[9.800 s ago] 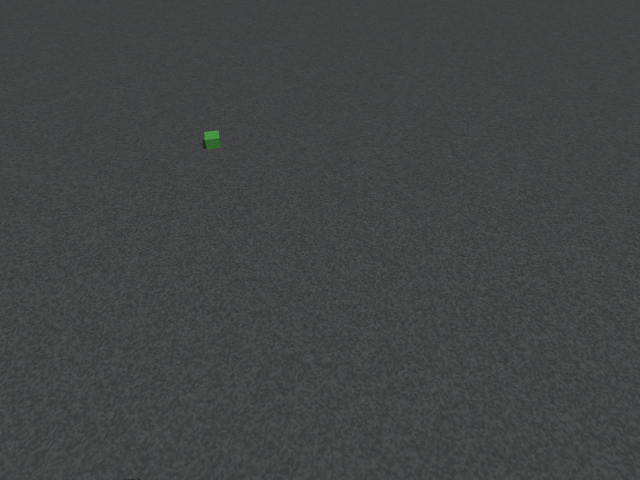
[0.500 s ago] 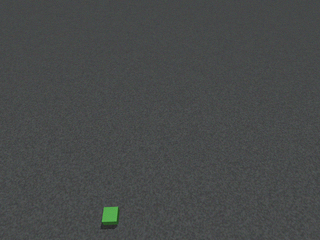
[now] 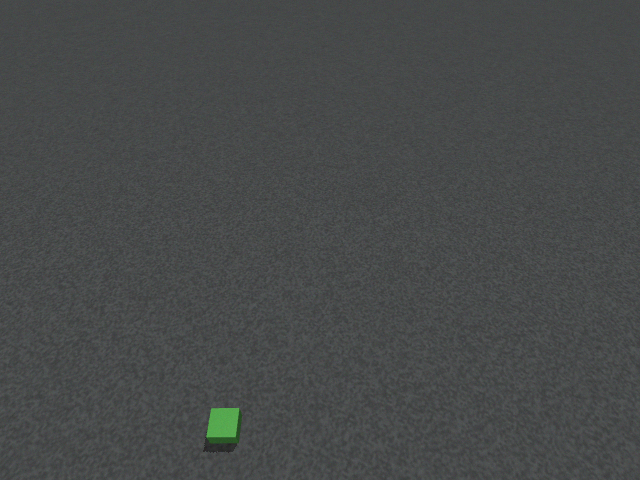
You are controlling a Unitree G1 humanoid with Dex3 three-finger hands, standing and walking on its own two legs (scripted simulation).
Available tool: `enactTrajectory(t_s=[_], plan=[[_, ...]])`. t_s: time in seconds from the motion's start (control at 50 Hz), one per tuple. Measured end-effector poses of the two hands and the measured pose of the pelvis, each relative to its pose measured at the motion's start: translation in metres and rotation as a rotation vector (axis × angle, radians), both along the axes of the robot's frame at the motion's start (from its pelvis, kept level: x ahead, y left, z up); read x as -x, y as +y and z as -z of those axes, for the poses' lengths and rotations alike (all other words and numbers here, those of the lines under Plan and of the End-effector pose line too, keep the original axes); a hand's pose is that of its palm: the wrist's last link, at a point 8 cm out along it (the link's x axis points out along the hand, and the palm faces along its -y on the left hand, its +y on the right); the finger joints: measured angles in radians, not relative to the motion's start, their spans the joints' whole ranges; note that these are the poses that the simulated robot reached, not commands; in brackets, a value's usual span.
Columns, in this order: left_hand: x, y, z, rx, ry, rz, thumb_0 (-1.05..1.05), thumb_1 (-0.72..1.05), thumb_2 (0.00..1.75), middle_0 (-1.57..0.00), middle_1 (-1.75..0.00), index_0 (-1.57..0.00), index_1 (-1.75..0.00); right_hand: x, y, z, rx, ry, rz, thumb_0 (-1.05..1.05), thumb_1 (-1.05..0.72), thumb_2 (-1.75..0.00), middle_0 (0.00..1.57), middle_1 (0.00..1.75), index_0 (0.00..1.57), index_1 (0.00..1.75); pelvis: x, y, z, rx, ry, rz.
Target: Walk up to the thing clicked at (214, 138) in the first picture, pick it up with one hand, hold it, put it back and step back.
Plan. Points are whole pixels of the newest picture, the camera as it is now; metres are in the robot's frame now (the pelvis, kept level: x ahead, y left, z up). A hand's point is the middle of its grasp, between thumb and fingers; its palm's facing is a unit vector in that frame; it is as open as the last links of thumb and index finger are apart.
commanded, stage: stand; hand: left
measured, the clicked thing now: (224, 425) +0.43 +0.29 -0.75
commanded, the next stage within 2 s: walk up in 2.00 s
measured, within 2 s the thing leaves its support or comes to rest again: neither
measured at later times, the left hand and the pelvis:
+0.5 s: hand out of the picture +0.07 +0.25 -0.16, palm faces -0.02 -0.94 -0.34, open 7.4 cm; pelvis +0.00 +0.00 +0.00, yaw +0 degrees
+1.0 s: hand out of the picture +0.07 +0.25 -0.16, palm faces -0.02 -0.94 -0.34, open 7.4 cm; pelvis +0.00 +0.00 +0.00, yaw +0 degrees
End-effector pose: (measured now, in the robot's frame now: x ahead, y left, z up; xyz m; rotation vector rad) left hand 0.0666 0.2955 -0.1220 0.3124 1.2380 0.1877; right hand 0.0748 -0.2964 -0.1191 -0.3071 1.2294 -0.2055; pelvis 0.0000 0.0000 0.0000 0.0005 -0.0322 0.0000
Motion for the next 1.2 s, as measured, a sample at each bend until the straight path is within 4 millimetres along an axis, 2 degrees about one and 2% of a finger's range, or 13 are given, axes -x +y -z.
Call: enactTrajectory(t_s=[0.36,1.2], plan=[[0.0040,0.0007,-0.0025,-0.010,0.005,-0.007,0.01,0.90,0.90,-0.21,-0.30,-0.21,-0.30,0.0069,-0.0004,0.0041,-0.008,0.021,-0.003,0.01,-0.90,-0.90,0.20,0.30,0.21,0.29,-0.0005,-0.0019,0.0002,-0.001,-0.001,-0.005],[0.0005,0.0006,-0.0026,-0.013,-0.003,-0.008,0.01,0.90,0.90,-0.21,-0.30,-0.21,-0.30,0.0021,-0.0009,0.0026,-0.004,0.012,-0.010,0.01,-0.90,-0.90,0.20,0.30,0.21,0.29,-0.0034,-0.0027,0.0002,0.001,-0.003,-0.008]])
